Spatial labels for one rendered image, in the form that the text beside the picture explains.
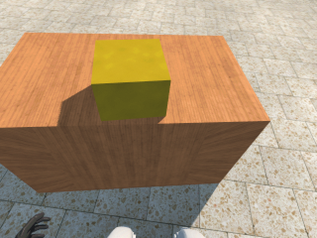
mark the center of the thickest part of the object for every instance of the pedestal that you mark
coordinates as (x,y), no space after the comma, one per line
(53,139)

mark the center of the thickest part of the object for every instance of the robot left thigh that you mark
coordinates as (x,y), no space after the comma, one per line
(122,232)

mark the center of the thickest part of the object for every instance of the carton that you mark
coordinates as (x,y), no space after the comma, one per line
(130,79)

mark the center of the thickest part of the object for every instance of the left robot hand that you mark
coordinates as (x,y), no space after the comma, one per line
(30,227)

